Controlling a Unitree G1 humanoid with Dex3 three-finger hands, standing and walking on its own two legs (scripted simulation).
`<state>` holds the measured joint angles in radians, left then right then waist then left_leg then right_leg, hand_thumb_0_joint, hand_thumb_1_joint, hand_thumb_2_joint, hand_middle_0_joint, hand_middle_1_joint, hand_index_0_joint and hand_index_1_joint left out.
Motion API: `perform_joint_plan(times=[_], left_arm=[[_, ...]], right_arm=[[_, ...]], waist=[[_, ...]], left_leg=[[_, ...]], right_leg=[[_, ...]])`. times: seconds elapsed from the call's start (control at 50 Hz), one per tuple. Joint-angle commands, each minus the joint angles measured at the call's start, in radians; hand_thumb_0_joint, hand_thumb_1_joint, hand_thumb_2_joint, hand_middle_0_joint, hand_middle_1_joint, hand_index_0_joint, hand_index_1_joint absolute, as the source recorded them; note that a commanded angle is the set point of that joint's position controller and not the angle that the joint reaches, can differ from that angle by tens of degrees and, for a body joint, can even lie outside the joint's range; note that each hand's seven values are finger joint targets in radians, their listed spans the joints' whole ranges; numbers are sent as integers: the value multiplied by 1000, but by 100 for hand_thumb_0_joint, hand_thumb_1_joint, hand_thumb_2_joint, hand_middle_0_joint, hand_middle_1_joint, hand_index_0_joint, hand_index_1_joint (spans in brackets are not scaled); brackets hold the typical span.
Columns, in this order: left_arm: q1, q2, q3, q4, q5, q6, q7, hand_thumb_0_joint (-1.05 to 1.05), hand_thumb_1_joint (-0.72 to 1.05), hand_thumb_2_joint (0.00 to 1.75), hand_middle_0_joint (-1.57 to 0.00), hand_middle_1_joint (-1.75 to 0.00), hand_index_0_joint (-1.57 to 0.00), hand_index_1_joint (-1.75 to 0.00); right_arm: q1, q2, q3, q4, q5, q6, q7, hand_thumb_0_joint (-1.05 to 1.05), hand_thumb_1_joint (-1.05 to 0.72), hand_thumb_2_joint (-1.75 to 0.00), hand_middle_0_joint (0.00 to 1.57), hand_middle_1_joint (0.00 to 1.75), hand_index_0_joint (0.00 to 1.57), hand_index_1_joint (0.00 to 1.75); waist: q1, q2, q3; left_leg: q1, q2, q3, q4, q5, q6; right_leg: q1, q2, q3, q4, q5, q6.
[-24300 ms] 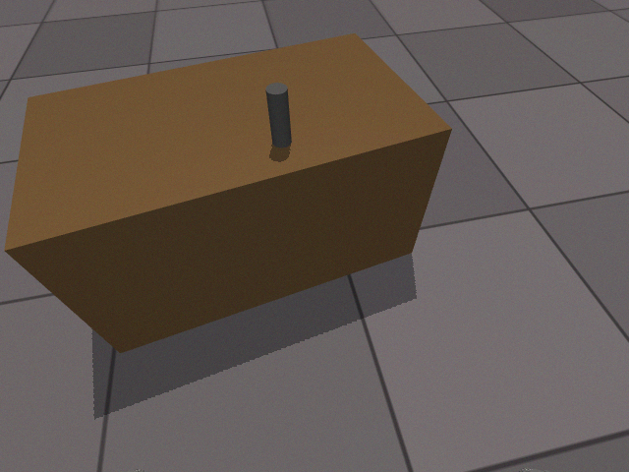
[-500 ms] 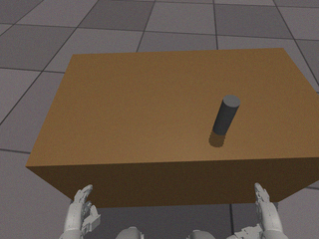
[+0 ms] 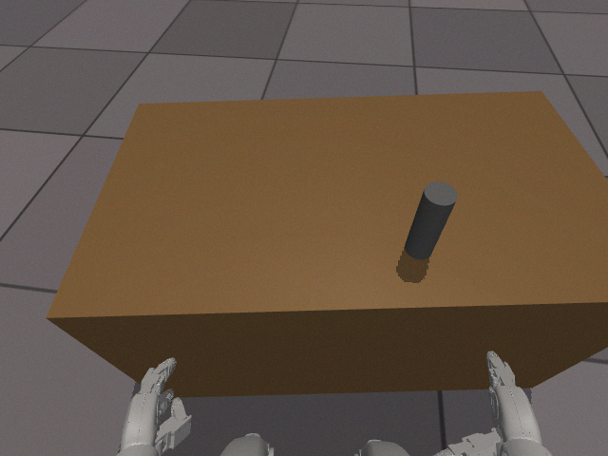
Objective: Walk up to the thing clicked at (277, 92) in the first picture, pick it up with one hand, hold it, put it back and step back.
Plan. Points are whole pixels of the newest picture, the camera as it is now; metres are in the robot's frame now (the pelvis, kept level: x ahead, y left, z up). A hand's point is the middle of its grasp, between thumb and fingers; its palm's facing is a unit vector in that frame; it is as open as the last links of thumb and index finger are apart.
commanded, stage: home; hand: right
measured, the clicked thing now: (428, 223) +0.48 -0.20 -0.05
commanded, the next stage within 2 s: stand in 1.20 s
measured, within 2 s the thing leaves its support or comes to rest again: neither
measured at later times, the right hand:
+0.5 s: hand (461, 422) +0.17 -0.18 -0.06, palm faces +0.12 +0.95 -0.28, open 17.5 cm
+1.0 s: hand out of the picture +0.11 -0.24 -0.12, palm faces -0.02 +0.93 -0.37, open 17.6 cm
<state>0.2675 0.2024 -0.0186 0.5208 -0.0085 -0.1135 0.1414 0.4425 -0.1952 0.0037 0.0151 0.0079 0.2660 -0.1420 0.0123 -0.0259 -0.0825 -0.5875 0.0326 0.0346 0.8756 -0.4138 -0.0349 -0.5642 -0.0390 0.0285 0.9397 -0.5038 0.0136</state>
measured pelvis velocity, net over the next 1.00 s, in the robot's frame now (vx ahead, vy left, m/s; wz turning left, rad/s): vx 0.00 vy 0.01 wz -0.01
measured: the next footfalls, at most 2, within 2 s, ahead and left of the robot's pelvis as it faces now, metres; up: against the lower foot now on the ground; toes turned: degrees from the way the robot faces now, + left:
none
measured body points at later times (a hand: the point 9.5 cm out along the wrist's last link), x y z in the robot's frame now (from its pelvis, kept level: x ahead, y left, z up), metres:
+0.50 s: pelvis +0.00 +0.00 +0.00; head +0.02 +0.00 +0.45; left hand +0.16 +0.24 -0.07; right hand +0.16 -0.23 -0.04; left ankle +0.02 +0.14 -0.69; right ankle -0.02 -0.12 -0.69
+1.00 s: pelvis +0.00 +0.01 +0.01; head +0.02 +0.00 +0.46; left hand +0.11 +0.30 -0.09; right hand +0.11 -0.29 -0.09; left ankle +0.02 +0.14 -0.69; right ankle -0.02 -0.12 -0.69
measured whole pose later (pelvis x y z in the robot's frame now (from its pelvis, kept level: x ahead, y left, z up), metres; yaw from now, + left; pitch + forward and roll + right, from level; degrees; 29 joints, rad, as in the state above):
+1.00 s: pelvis +0.00 +0.01 +0.01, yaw -1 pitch +1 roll +0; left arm 0.20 0.34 0.03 0.84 0.05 -0.01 0.00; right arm 0.26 -0.34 -0.03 0.72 -0.06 0.01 -0.02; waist 0.00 0.01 0.01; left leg -0.42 0.06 0.03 0.80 -0.40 -0.03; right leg -0.38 -0.01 0.02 0.81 -0.45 0.01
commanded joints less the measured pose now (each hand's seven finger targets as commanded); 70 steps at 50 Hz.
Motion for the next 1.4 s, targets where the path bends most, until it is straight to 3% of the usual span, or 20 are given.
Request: perform_joint_plan(times=[0.0,0.08,0.18,0.3,0.48,0.54,0.56,0.62,0.68,0.7,0.72,0.8,0.84,0.88,0.98,1.1,1.2,1.28,1.32,1.38], left_arm=[[-66,127,54,-167,1,-61,23,0,90,90,-20,-30,-20,-30],[-66,130,55,-165,1,-64,21,0,90,90,-20,-30,-20,-30],[-50,126,57,-162,2,-62,28,0,90,90,-20,-30,-20,-30],[-61,130,55,-161,2,-65,28,0,90,90,-20,-30,-20,-30],[-62,129,54,-166,2,-69,30,0,90,90,-20,-30,-20,-30],[-56,128,55,-166,2,-67,32,0,90,90,-20,-30,-20,-30],[-59,130,51,-162,0,-67,30,0,90,90,-20,-30,-20,-30],[-67,129,53,-169,2,-68,32,0,90,90,-20,-30,-20,-30],[-61,127,52,-168,2,-71,31,0,90,90,-20,-30,-20,-30],[-117,296,81,60,130,-10,-29,0,90,90,-20,-30,-20,-30],[-91,304,103,72,130,9,-58,0,90,90,-20,-30,-20,-30],[-103,291,91,119,72,42,-108,0,90,90,-20,-30,-20,-30],[-103,298,94,149,61,50,-121,0,90,90,-20,-30,-20,-30],[-120,299,95,182,59,56,-127,0,90,90,-20,-30,-20,-30],[-95,295,96,260,50,69,-129,0,90,90,-20,-30,-20,-30],[-95,324,94,353,41,79,-124,0,90,90,-20,-30,-20,-30],[-118,335,85,418,31,88,-121,0,90,90,-20,-30,-20,-30],[-111,334,78,468,27,88,-121,0,90,90,-20,-30,-20,-30],[-113,335,76,491,27,89,-120,0,90,90,-20,-30,-20,-30],[-128,328,71,512,27,88,-123,0,90,90,-20,-30,-20,-30]], right_arm=[[-17,-99,-54,-192,-5,-47,-6,0,57,-4,5,5,5,5],[-20,-103,-54,-205,-5,-48,-8,0,55,-5,5,5,5,5],[-13,-95,-50,-203,-9,-41,-6,0,55,-5,5,5,5,5],[-32,-96,-49,-210,-7,-34,-8,0,56,-5,5,5,5,5],[-16,-102,-56,-209,-7,-30,-8,0,55,-5,5,5,5,5],[-21,-100,-50,-229,-8,-28,-11,0,56,-4,5,5,5,5],[-31,-100,-46,-214,-5,-27,-10,0,57,-4,5,5,5,5],[-30,-105,-54,-222,-8,-31,-11,0,56,-4,5,5,5,5],[-16,-99,-47,-228,-7,-27,-12,0,56,-5,5,5,5,5],[-160,-272,-98,123,-122,-155,43,0,57,-4,5,5,5,5],[-127,-276,-107,241,-116,-210,65,0,58,-3,5,4,5,4],[-160,-274,-86,395,-74,-288,114,0,57,-4,5,5,5,5],[-196,-271,-86,460,-60,-291,120,0,59,-3,5,4,5,4],[-208,-276,-85,531,-61,-300,120,0,57,-4,5,5,5,5],[-230,-314,-87,674,-60,-314,118,0,61,-1,4,4,4,4],[-231,-315,-77,819,-45,-313,110,0,59,-3,5,4,5,4],[-252,-319,-63,913,-39,-307,110,0,61,-2,4,4,4,4],[-260,-326,-56,971,-37,-306,110,0,60,-2,5,4,5,4],[-285,-321,-54,989,-34,-306,110,0,44,-18,20,20,20,20],[-294,-317,-50,1016,-32,-306,112,0,20,-42,20,30,20,30]], waist=[[5,8,-114],[-5,0,-114],[9,17,-148],[3,-3,-104],[6,23,-114],[4,1,-141],[3,-1,-97],[3,10,-110],[1,-10,-129],[-35,67,-16],[-24,66,-62],[-11,47,-48],[-11,10,-29],[-21,7,-21],[-2,53,14],[-17,4,5],[-26,-3,69],[-20,19,72],[-13,10,85],[-15,23,104]], left_leg=[[109,-40,38,-117,177,29],[112,-41,42,-106,192,31],[123,-38,41,-99,246,26],[98,-39,39,-111,164,30],[96,-38,38,-113,160,24],[102,-38,39,-102,195,28],[87,-39,42,-103,167,28],[89,-39,37,-115,128,27],[89,-38,39,-105,148,30],[202,30,-67,-126,129,94],[221,50,-91,-113,191,123],[213,50,-97,-134,263,111],[206,38,-85,-148,179,101],[265,39,-82,-164,212,99],[292,80,-135,-264,254,111],[380,68,-85,-290,365,82],[421,76,-80,-392,347,67],[455,87,-81,-448,370,60],[459,86,-80,-473,349,54],[470,92,-79,-503,334,48]], right_leg=[[18,24,-28,-160,244,-10],[22,21,-23,-161,269,-5],[36,25,-28,-141,319,-9],[13,23,-25,-162,232,-6],[7,27,-28,-152,220,-14],[24,26,-26,-145,264,-9],[6,23,-22,-158,237,-7],[0,28,-27,-157,187,-11],[8,26,-23,-156,213,-9],[53,-18,46,-197,288,-72],[89,-18,25,-174,334,-84],[157,-14,51,-214,309,-91],[152,-18,81,-272,229,-95],[129,-22,91,-289,240,-95],[191,-4,64,-306,293,-80],[283,-49,101,-407,428,-83],[309,-54,102,-510,396,-67],[369,-54,92,-549,427,-54],[377,-56,87,-580,410,-52],[384,-58,84,-606,388,-49]])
